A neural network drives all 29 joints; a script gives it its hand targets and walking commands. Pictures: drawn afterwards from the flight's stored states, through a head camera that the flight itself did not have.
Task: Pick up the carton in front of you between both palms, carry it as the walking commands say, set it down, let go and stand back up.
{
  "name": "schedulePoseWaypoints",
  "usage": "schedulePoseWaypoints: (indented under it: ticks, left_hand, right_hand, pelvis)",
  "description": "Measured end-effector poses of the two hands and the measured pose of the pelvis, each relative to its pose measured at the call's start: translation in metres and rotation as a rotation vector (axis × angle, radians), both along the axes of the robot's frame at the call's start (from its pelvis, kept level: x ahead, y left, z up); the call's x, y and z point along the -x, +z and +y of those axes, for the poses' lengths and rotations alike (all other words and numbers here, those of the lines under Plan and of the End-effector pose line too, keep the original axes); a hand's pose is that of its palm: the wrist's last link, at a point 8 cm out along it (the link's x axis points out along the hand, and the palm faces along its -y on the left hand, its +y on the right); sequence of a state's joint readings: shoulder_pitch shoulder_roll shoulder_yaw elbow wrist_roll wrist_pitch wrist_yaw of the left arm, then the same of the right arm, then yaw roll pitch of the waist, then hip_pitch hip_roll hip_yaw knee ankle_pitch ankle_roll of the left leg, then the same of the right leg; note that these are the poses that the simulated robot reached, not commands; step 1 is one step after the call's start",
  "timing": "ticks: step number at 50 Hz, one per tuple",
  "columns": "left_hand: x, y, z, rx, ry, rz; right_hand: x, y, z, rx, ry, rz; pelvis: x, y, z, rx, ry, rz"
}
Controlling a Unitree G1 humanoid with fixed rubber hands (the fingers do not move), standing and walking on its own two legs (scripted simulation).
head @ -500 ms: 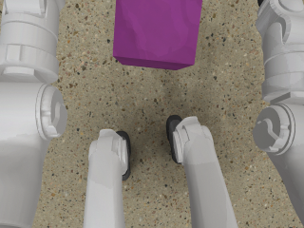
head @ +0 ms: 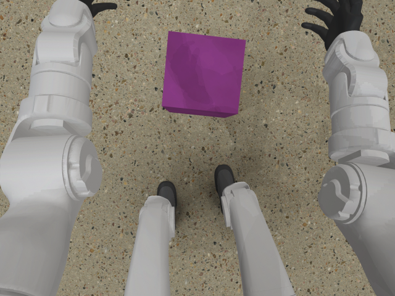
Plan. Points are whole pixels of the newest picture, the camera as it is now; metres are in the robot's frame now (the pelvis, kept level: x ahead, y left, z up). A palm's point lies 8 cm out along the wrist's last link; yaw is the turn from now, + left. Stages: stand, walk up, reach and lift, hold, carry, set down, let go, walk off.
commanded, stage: let go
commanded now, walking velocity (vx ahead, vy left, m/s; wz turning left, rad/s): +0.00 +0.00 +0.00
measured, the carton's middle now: (201, 81) +0.53 -0.07 -0.51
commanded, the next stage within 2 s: stand in 1.40 s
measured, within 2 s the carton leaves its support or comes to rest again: neither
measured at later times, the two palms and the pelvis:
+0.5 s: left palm (36, 123) +0.41 +0.16 +0.00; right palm out of the picture +0.35 -0.27 +0.00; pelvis +0.05 -0.02 +0.10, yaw -1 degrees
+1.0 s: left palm out of the picture +0.27 +0.24 +0.07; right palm out of the picture +0.24 -0.22 +0.07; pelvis +0.09 +0.01 +0.14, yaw -2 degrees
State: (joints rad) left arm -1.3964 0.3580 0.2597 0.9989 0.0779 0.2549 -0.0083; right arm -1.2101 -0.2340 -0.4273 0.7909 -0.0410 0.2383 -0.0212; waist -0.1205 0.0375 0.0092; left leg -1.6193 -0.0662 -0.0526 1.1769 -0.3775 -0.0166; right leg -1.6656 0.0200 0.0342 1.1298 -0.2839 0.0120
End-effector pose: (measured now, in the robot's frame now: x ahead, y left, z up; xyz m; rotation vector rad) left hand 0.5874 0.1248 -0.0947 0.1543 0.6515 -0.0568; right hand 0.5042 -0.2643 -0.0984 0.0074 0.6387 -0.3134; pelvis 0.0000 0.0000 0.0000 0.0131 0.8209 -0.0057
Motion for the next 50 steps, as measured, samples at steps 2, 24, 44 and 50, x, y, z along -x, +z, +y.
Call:
schedulePoseWaypoints:
  ticks: [2, 24, 44, 50]
  left_hand:
    - [0.007, 0.006, 0.002, -0.017, 0.011, 0.004]
    - [0.167, 0.087, 0.035, -0.082, 0.078, 0.064]
    - [0.293, 0.155, 0.098, -0.075, 0.072, 0.100]
    - [0.316, 0.166, 0.114, -0.078, 0.085, 0.119]
  right_hand:
    - [0.005, 0.005, 0.001, 0.013, 0.027, 0.013]
    - [0.147, 0.098, -0.009, 0.063, 0.227, 0.156]
    - [0.262, 0.168, 0.031, 0.048, 0.220, 0.176]
    - [0.260, 0.171, 0.040, 0.050, 0.241, 0.172]
  pelvis:
    - [-0.003, 0.010, -0.001, -0.002, 0.000, -0.007]
    - [-0.050, 0.096, -0.019, -0.004, -0.011, -0.306]
    - [-0.089, 0.139, 0.005, 0.033, -0.020, -0.726]
    - [-0.095, 0.141, 0.013, 0.041, -0.022, -0.815]
